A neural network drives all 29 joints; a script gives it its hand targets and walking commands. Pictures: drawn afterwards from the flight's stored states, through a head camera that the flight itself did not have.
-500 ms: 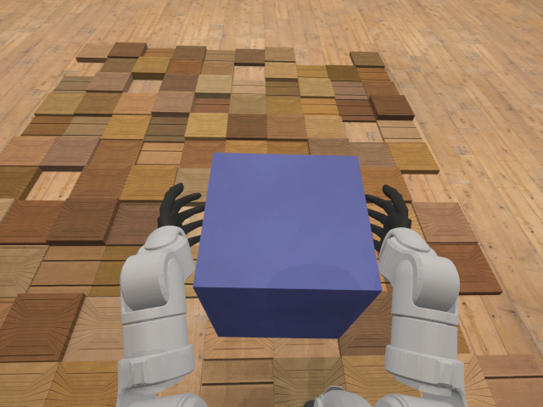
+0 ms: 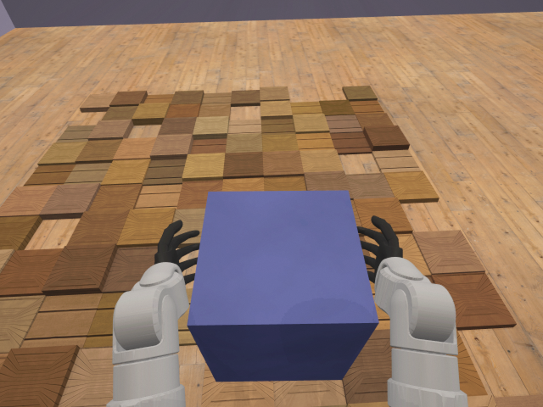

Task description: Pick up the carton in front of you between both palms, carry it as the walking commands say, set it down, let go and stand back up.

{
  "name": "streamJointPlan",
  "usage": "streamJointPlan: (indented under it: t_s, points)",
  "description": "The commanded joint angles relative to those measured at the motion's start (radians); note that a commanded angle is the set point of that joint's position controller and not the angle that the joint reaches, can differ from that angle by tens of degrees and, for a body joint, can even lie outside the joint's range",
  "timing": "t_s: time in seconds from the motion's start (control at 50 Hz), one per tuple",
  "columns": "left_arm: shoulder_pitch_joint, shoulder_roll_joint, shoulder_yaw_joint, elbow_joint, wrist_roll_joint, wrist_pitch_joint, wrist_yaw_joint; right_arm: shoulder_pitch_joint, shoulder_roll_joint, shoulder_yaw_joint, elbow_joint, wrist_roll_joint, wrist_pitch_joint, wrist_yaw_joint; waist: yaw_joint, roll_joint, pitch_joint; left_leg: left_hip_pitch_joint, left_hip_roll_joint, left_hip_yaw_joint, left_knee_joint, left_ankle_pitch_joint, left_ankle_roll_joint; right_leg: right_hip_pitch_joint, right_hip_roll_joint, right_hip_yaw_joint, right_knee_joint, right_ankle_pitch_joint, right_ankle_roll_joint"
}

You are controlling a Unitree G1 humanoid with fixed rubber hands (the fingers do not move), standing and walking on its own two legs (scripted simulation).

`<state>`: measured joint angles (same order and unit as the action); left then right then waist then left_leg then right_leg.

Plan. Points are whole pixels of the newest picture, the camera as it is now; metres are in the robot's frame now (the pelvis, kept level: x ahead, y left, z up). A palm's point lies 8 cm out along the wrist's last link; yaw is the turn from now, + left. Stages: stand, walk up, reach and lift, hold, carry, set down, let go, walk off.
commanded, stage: carry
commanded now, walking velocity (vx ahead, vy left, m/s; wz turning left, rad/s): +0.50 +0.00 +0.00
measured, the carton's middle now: (278, 291) +0.30 +0.00 +0.02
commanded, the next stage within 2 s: none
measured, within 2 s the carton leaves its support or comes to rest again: neither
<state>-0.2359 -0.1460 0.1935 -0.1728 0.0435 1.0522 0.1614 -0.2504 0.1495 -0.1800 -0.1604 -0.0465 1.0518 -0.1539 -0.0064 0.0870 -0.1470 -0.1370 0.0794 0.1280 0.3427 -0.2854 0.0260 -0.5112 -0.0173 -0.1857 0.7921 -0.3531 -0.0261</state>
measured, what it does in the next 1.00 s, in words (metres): walks ahead: left foot, then right foot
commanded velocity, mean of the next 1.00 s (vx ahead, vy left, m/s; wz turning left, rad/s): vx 0.50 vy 0.00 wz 0.00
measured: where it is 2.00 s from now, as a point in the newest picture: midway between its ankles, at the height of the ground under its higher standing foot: (300, 225)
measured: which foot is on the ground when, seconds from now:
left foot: down 0.00-0.06, up 0.08-0.36, down 0.38-0.84, up 0.86-1.00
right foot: down 0.00-0.40, up 0.42-0.80, down 0.82-1.00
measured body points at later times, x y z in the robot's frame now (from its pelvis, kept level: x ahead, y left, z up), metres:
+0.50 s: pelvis +0.19 +0.02 +0.02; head +0.20 +0.03 +0.47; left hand +0.53 +0.17 +0.11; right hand +0.52 -0.15 +0.11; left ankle +0.23 +0.10 -0.72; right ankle +0.09 -0.10 -0.63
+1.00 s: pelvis +0.47 -0.06 +0.01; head +0.48 -0.09 +0.46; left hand +0.80 +0.10 +0.15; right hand +0.82 -0.21 +0.14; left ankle +0.45 +0.10 -0.62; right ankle +0.48 -0.10 -0.72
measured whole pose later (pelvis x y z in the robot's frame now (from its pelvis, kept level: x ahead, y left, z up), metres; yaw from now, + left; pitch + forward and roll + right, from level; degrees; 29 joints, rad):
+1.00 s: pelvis +0.47 -0.06 +0.01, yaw -1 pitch +4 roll +3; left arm -0.46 -0.13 0.27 -0.19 -0.03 1.12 0.21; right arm -0.52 0.14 -0.29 -0.14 -0.03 1.12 -0.24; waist 0.06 0.01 -0.06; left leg -0.63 0.05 0.02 1.24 -0.31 0.02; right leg -0.33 0.01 -0.12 0.52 -0.27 -0.11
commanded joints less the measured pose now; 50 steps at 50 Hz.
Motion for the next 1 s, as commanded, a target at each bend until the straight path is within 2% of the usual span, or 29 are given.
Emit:
streamJointPlan:
  t_s: [0.0,0.02,0.04,0.06,0.1,0.12,0.14,0.26,0.3,0.34,0.36,0.38,0.4,0.42,0.44,0.48,0.52,0.58,0.66,0.7,0.74,0.76,0.78,0.8,0.82,0.86,0.88,0.94,0.98]
  points:
    - [-0.389,-0.767,-0.566,-0.091,-0.139,-0.008,0.005,-0.439,0.735,0.606,-0.193,0.172,-0.006,-0.002,0.034,-0.156,-0.235,-0.161,0.046,0.035,0.326,0.440,-0.037,0.410,-0.108,0.276,-0.275,-0.011,-0.133]
    - [-0.392,-0.774,-0.568,-0.104,-0.139,-0.014,0.010,-0.467,0.732,0.613,-0.224,0.189,-0.008,0.001,0.060,-0.262,-0.233,-0.381,-0.014,0.025,0.487,0.317,-0.061,0.547,-0.209,0.500,-0.313,0.145,-0.227]
    - [-0.403,-0.770,-0.575,-0.136,-0.141,-0.022,0.010,-0.488,0.743,0.614,-0.240,0.204,-0.013,0.002,0.084,-0.331,-0.209,-0.602,-0.074,-0.012,0.650,-0.168,-0.065,0.636,-0.298,0.681,-0.402,0.306,-0.306]
    - [-0.430,-0.762,-0.582,-0.164,-0.154,-0.024,0.008,-0.480,0.739,0.606,-0.224,0.205,-0.021,-0.002,0.081,-0.238,-0.207,-0.628,-0.031,-0.136,0.804,-0.253,-0.036,0.587,-0.341,0.702,-0.417,0.429,-0.320]
    - [-0.486,-0.754,-0.618,-0.188,-0.188,-0.038,-0.001,-0.462,0.722,0.579,-0.207,0.176,-0.039,-0.014,0.061,-0.127,-0.263,-0.647,0.027,-0.199,0.774,-0.253,0.007,0.556,-0.322,0.590,-0.347,0.288,-0.260]
    - [-0.542,-0.739,-0.632,-0.208,-0.203,-0.048,-0.004,-0.457,0.711,0.550,-0.181,0.160,-0.049,-0.020,0.048,-0.113,-0.254,-0.621,0.027,-0.157,0.697,-0.174,0.006,0.518,-0.297,0.506,-0.385,0.209,-0.228]
    - [-0.581,-0.725,-0.639,-0.202,-0.213,-0.056,-0.003,-0.472,0.695,0.527,-0.157,0.141,-0.057,-0.026,0.046,-0.132,-0.239,-0.590,0.012,-0.113,0.633,-0.125,-0.004,0.480,-0.272,0.436,-0.416,0.172,-0.210]
    - [-0.586,-0.608,-0.577,-0.056,-0.164,-0.078,0.040,-0.560,0.592,0.480,-0.047,0.115,-0.078,-0.055,0.081,-0.218,-0.177,-0.360,-0.055,-0.008,0.212,0.131,-0.012,0.367,-0.204,0.250,-0.422,0.162,-0.163]
    - [-0.578,-0.597,-0.555,0.004,-0.140,-0.074,0.050,-0.549,0.581,0.460,0.007,0.102,-0.073,-0.058,0.059,-0.209,-0.177,-0.260,-0.071,0.018,0.100,0.216,-0.009,0.348,-0.196,0.213,-0.342,0.168,-0.133]
    - [-0.591,-0.610,-0.540,0.045,-0.124,-0.066,0.055,-0.539,0.580,0.443,0.066,0.100,-0.065,-0.058,0.003,-0.120,-0.248,0.048,-0.082,0.049,0.048,0.173,0.000,0.241,-0.140,0.131,-0.121,0.185,-0.071]
    - [-0.613,-0.615,-0.532,0.058,-0.122,-0.058,0.056,-0.536,0.572,0.430,0.093,0.091,-0.062,-0.060,-0.045,0.000,-0.288,0.228,0.060,-0.140,0.039,0.007,0.043,0.063,-0.101,0.072,0.104,0.074,-0.020]
    - [-0.613,-0.634,-0.526,0.070,-0.128,-0.051,0.054,-0.539,0.560,0.417,0.109,0.077,-0.059,-0.066,-0.047,0.194,-0.279,0.334,0.286,-0.535,-0.030,0.028,0.108,-0.170,0.001,0.059,0.328,-0.172,0.035]
    - [-0.613,-0.641,-0.521,0.097,-0.141,-0.045,0.052,-0.553,0.573,0.405,0.096,0.078,-0.054,-0.070,-0.036,0.157,-0.223,0.353,0.323,-0.642,-0.078,0.017,0.158,-0.327,-0.005,0.125,0.462,-0.214,0.037]
    - [-0.654,-0.661,-0.496,0.069,-0.148,-0.053,0.051,-0.629,0.624,0.449,0.044,0.114,-0.058,-0.065,-0.039,0.090,-0.273,0.407,0.344,-0.630,-0.092,-0.062,0.184,-0.363,-0.043,0.133,0.501,-0.182,0.025]
    - [-0.700,-0.695,-0.497,0.073,-0.148,-0.057,0.049,-0.672,0.674,0.472,0.028,0.145,-0.065,-0.055,-0.055,-0.013,-0.249,0.340,0.277,-0.546,-0.090,-0.067,0.148,-0.357,-0.071,0.152,0.494,-0.129,0.027]
    - [-0.804,-0.762,-0.522,-0.004,-0.178,-0.084,0.039,-0.814,0.751,0.544,-0.067,0.216,-0.093,-0.030,-0.056,-0.012,-0.208,0.258,0.233,-0.429,-0.086,-0.065,0.138,-0.339,-0.086,0.161,0.432,-0.036,0.020]
    - [-0.756,-0.736,-0.519,-0.005,-0.158,-0.100,0.043,-0.794,0.734,0.568,-0.088,0.243,-0.108,-0.020,-0.054,0.017,-0.239,0.273,0.192,-0.340,-0.087,-0.022,0.133,-0.321,-0.071,0.149,0.382,0.021,0.018]
    - [-0.675,-0.657,-0.514,-0.050,-0.132,-0.106,0.057,-0.710,0.683,0.581,-0.116,0.244,-0.114,-0.026,-0.056,0.051,-0.254,0.310,0.182,-0.272,-0.082,0.100,0.157,-0.317,-0.072,0.133,0.210,0.060,0.016]
    - [-0.669,-0.599,-0.528,-0.173,-0.169,-0.084,0.055,-0.701,0.643,0.612,-0.210,0.275,-0.090,-0.032,-0.042,0.078,-0.218,0.236,0.146,-0.163,-0.053,0.294,0.125,-0.144,-0.039,0.042,-0.072,0.171,-0.001]
    - [-0.660,-0.550,-0.528,-0.206,-0.178,-0.059,0.054,-0.672,0.594,0.595,-0.219,0.263,-0.063,-0.041,-0.017,0.092,-0.211,0.193,0.136,-0.111,-0.010,0.418,0.092,0.003,-0.007,-0.010,-0.187,0.213,-0.011]
    - [-0.642,-0.503,-0.514,-0.190,-0.187,-0.032,0.053,-0.655,0.540,0.569,-0.212,0.239,-0.034,-0.057,0.068,0.057,-0.288,0.131,0.111,-0.006,0.270,0.686,0.044,0.278,0.049,-0.074,-0.264,0.184,-0.031]
    - [-0.627,-0.483,-0.503,-0.173,-0.190,-0.021,0.054,-0.658,0.513,0.555,-0.217,0.226,-0.019,-0.067,0.111,-0.066,-0.372,0.003,0.055,0.029,0.511,0.585,0.011,0.521,0.036,-0.037,-0.255,0.118,-0.037]
    - [-0.628,-0.470,-0.502,-0.170,-0.202,-0.010,0.056,-0.691,0.497,0.545,-0.229,0.214,-0.005,-0.078,0.132,-0.214,-0.393,-0.267,-0.007,-0.011,0.726,0.282,-0.024,0.710,-0.151,0.317,-0.286,-0.030,-0.078]
    - [-0.676,-0.470,-0.507,-0.177,-0.221,0.003,0.055,-0.710,0.495,0.527,-0.222,0.202,0.013,-0.086,0.069,-0.392,-0.349,-0.525,-0.116,-0.070,0.936,-0.197,-0.037,0.750,-0.309,0.717,-0.420,0.103,-0.140]
    - [-0.700,-0.468,-0.495,-0.160,-0.232,0.020,0.054,-0.714,0.478,0.486,-0.173,0.191,0.031,-0.098,0.076,-0.330,-0.303,-0.607,-0.106,-0.156,1.042,-0.189,-0.014,0.718,-0.325,0.819,-0.475,0.253,-0.193]
    - [-0.799,-0.497,-0.516,-0.161,-0.271,0.044,0.043,-0.714,0.494,0.426,-0.101,0.164,0.053,-0.108,0.051,-0.165,-0.261,-0.654,-0.030,-0.155,1.070,-0.125,0.016,0.598,-0.317,0.651,-0.415,0.259,-0.213]
    - [-0.825,-0.519,-0.515,-0.142,-0.271,0.049,0.035,-0.746,0.511,0.408,-0.070,0.156,0.060,-0.106,0.034,-0.143,-0.223,-0.636,-0.011,-0.155,1.010,-0.072,0.014,0.520,-0.283,0.571,-0.444,0.222,-0.177]
    - [-0.847,-0.594,-0.505,-0.094,-0.261,0.048,0.014,-0.772,0.612,0.424,0.003,0.140,0.065,-0.085,0.027,-0.204,-0.213,-0.620,-0.003,-0.110,0.890,0.013,-0.013,0.488,-0.250,0.452,-0.502,0.258,-0.134]
    - [-0.823,-0.629,-0.496,-0.052,-0.236,0.041,0.001,-0.777,0.668,0.450,0.034,0.131,0.057,-0.079,0.043,-0.214,-0.220,-0.679,-0.008,-0.094,0.860,0.054,-0.016,0.554,-0.232,0.394,-0.482,0.424,-0.118]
